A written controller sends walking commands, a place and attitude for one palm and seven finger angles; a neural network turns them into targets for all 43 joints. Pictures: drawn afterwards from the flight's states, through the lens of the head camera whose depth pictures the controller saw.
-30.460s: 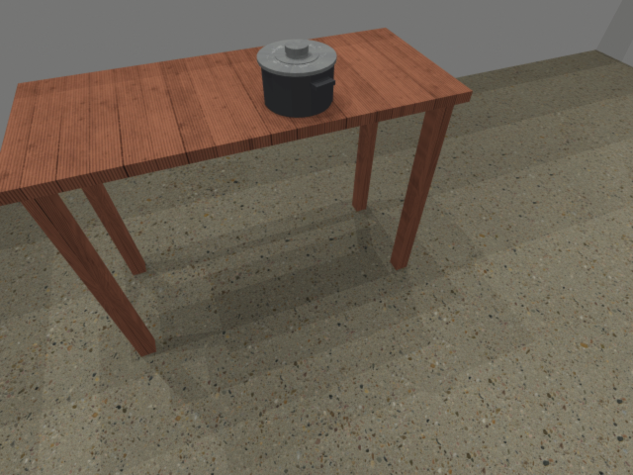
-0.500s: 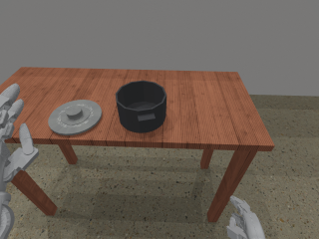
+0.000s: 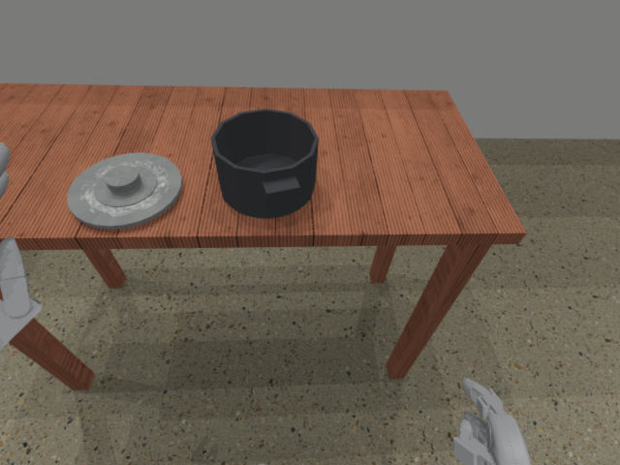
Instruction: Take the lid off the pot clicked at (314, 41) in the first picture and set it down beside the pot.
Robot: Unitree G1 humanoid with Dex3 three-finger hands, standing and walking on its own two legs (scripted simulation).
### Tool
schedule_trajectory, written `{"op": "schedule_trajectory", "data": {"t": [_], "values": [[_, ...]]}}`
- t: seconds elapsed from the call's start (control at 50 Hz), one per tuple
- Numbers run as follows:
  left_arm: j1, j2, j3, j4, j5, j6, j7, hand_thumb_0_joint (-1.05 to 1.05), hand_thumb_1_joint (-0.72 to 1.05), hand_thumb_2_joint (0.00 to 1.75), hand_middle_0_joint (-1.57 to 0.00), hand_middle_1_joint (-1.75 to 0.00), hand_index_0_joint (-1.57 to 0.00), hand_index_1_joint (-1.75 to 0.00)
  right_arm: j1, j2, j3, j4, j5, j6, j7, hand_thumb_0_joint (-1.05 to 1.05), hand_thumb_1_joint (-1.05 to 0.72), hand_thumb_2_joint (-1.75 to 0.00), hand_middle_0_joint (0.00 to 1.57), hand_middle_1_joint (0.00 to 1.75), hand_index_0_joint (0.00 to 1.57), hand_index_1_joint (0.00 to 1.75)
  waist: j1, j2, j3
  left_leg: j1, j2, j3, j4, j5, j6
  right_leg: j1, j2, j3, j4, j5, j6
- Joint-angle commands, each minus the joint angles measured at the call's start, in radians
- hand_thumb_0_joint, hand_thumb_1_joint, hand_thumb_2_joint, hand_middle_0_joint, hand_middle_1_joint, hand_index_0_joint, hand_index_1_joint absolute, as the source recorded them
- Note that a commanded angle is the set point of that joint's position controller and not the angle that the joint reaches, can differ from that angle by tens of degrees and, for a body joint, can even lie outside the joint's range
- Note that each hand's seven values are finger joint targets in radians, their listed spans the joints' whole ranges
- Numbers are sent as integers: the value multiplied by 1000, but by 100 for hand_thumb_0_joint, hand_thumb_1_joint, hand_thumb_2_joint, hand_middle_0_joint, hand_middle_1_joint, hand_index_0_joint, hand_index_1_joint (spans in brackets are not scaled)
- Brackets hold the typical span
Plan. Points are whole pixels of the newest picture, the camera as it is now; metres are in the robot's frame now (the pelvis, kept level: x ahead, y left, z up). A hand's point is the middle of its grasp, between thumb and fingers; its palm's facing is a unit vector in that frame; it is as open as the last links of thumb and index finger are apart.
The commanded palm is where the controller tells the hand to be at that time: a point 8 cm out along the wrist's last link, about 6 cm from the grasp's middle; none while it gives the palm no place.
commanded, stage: step back with the hand held close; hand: left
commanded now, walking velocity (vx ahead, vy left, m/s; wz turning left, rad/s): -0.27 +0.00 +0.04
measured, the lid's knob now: (123, 178) +0.52 +0.36 +0.04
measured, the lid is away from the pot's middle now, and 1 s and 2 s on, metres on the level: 0.24 0.24 0.24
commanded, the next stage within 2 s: stop stepping back and stand still in 0.72 s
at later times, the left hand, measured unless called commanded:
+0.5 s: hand out of the picture +0.12 +0.25 +0.22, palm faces +0.39 -0.81 -0.44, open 7.4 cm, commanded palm +0.06 +0.30 +0.23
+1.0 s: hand out of the picture -0.01 +0.28 +0.21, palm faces +0.23 -0.84 -0.49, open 7.4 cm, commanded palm -0.06 +0.33 +0.23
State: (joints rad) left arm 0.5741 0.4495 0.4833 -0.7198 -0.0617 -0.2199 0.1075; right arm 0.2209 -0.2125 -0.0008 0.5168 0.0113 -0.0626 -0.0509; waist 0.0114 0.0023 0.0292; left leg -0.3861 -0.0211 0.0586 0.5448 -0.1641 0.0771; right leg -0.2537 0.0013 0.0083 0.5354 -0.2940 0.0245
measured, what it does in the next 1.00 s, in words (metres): walks backwards: right foot, then left foot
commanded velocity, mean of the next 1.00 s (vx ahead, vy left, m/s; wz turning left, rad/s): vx -0.23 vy -0.01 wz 0.04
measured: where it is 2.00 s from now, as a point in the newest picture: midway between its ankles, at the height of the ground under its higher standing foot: outside the picture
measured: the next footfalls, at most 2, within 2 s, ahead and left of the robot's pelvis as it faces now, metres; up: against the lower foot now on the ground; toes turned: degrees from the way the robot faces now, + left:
right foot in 0.52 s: -0.13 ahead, -0.12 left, +0.00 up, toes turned -3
left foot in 0.64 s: +0.01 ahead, +0.09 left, +0.00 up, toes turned -3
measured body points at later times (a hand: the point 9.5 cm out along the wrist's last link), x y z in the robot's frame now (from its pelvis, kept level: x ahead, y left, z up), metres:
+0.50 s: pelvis -0.08 +0.02 +0.00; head -0.05 +0.05 +0.45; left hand +0.09 +0.29 +0.25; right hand +0.10 -0.21 -0.06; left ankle +0.08 +0.07 -0.73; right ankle -0.17 -0.11 -0.72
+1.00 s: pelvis -0.20 +0.06 +0.02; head -0.18 +0.11 +0.46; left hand -0.03 +0.32 +0.24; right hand -0.07 -0.18 -0.05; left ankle -0.04 +0.10 -0.72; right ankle -0.27 -0.05 -0.70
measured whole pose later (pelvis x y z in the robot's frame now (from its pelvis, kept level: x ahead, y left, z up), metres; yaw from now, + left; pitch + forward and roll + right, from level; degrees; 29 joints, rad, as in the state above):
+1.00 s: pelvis -0.20 +0.06 +0.02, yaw -2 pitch +3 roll -4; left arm 0.74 0.52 0.47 -0.88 -0.09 -0.12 0.13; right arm 0.28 -0.16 -0.02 0.56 -0.01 -0.11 -0.03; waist -0.03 -0.04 -0.02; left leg -0.44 -0.02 0.01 0.26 -0.08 -0.01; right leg -0.25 0.09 -0.06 0.63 -0.52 -0.03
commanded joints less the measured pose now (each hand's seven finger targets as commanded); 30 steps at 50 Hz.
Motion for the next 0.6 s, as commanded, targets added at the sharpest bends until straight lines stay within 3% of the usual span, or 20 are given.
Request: {"op": "schedule_trajectory", "data": {"t": [0.0,0.06,0.12,0.16,0.2,0.22,0.24,0.26,0.3,0.32,0.38,0.42,0.44,0.46,0.48,0.5,0.52,0.54,0.56,0.58], "values": [[-75,122,82,-107,-10,-60,29,0,90,90,-20,-30,-20,-30,-61,-128,-64,-120,0,-57,-12,0,-90,-90,20,30,20,30,-33,-44,-90,54,113,-155,-93,-208,-35,-31,-87,106,-166,87,-71],[-96,115,51,-114,-7,-67,34,0,90,90,-20,-30,-20,-30,-60,-129,-73,-100,4,-52,-15,0,-90,-90,20,30,20,30,-40,-124,-109,213,70,-122,106,-193,-54,-222,-168,158,-253,-44,-106],[-113,133,54,-134,1,-67,45,0,90,90,-20,-30,-20,-30,-74,-122,-64,-92,-4,-50,-18,0,-90,-90,20,30,20,30,-45,-70,-84,206,61,-126,145,-171,-58,-272,-195,149,-242,-25,-122],[-112,119,41,-138,2,-71,47,0,90,90,-20,-30,-20,-30,-92,-123,-56,-109,-1,-51,-24,0,-90,-90,20,30,20,30,-43,-7,-53,138,96,-176,16,-175,-45,-232,-127,89,-165,3,-90],[-121,129,59,-171,0,-84,49,0,90,90,-20,-30,-20,-30,-112,-137,-49,-126,-4,-63,-30,0,-90,-90,20,30,20,30,-31,143,-30,11,182,-286,-226,-330,-25,-131,-15,10,-44,-75,-44],[-125,148,81,-199,8,-93,52,0,90,90,-20,-30,-20,-30,-127,-148,-50,-135,-8,-68,-34,0,-90,-90,20,30,20,30,-21,279,-39,-111,259,-386,-400,-515,0,-15,49,-15,120,-109,-27],[-117,145,102,-182,19,-97,51,0,90,90,-20,-30,-20,-30,-113,-146,-55,-131,-17,-74,-36,0,-90,-90,20,30,20,30,-20,319,-56,-251,323,-460,-503,-670,29,105,92,-7,314,-127,-20],[-130,144,104,-184,22,-95,50,0,90,90,-20,-30,-20,-30,-102,-135,-57,-128,-28,-78,-31,0,-90,-90,20,30,20,30,-22,316,-65,-320,348,-474,-535,-681,46,139,99,19,453,-151,-20],[-123,142,102,-189,8,-91,50,0,90,90,-20,-30,-20,-30,-88,-113,-68,-107,-30,-85,-13,0,-90,-90,20,30,20,30,-13,201,-94,-207,315,-379,-451,-479,40,61,76,24,438,-198,-36],[-93,151,107,-195,3,-94,52,0,90,90,-20,-30,-20,-30,-90,-118,-73,-114,-25,-90,-9,0,-90,-90,20,30,20,30,-8,184,-128,-131,302,-347,-421,-431,37,42,70,14,377,-211,-36],[-18,118,63,-217,-4,-80,47,0,90,90,-20,-30,-20,-30,-88,-103,-73,-109,-16,-92,12,0,-90,-90,20,30,20,30,-5,226,-183,14,227,-232,-417,-376,-42,58,92,-76,118,-252,-50],[4,137,70,-204,-15,-80,45,0,90,90,-20,-30,-20,-30,-75,-93,-69,-95,-24,-85,14,0,-90,-90,20,30,20,30,-7,211,-213,71,202,-205,-365,-305,-91,105,69,-77,-126,-171,-69],[-27,140,59,-215,-15,-87,40,0,90,90,-20,-30,-20,-30,-57,-91,-70,-76,-25,-74,11,0,-90,-90,20,30,20,30,-22,150,-234,142,168,-154,-264,-221,-117,80,18,-39,-248,-97,-89],[-68,159,59,-211,-10,-97,40,0,90,90,-20,-30,-20,-30,-36,-92,-74,-54,-19,-61,7,0,-90,-90,20,30,20,30,-36,27,-241,267,111,-78,-38,-104,-125,-49,-91,50,-326,-16,-125],[-119,185,71,-225,-14,-111,45,0,90,90,-20,-30,-20,-30,-48,-89,-75,-34,-17,-54,-1,0,-90,-90,20,30,20,30,-44,-89,-232,309,77,-73,190,-108,-115,-182,-241,162,-372,105,-156],[-149,214,91,-215,-16,-118,49,0,90,90,-20,-30,-20,-30,-80,-81,-63,-36,-17,-59,-12,0,-90,-90,20,30,20,30,-33,-146,-197,223,34,-50,332,-198,-112,-189,-327,180,-356,299,-179],[-168,247,130,-201,-9,-123,57,0,90,90,-20,-30,-20,-30,-79,-70,-46,-31,-30,-72,-15,0,-90,-90,20,30,20,30,-30,-113,-197,147,29,-52,396,-259,-110,-153,-350,160,-296,527,-183],[-174,175,63,-152,-8,-106,36,0,90,90,-20,-30,-20,-30,-82,-80,-69,-27,-4,-75,-20,0,-90,-90,20,30,20,30,-39,-213,-200,122,31,-108,418,-246,-98,-128,-320,100,-231,526,-174],[-161,158,53,-140,-10,-87,25,0,90,90,-20,-30,-20,-30,-106,-86,-69,-45,6,-66,-23,0,-90,-90,20,30,20,30,-50,-245,-146,103,46,-98,345,-193,-90,-107,-280,64,-178,565,-154],[-178,143,40,-133,-12,-76,19,0,90,90,-20,-30,-20,-30,-124,-91,-52,-54,3,-58,-27,0,-90,-90,20,30,20,30,-63,-188,-87,104,58,-88,158,-90,-85,-83,-234,19,-103,591,-117]]}}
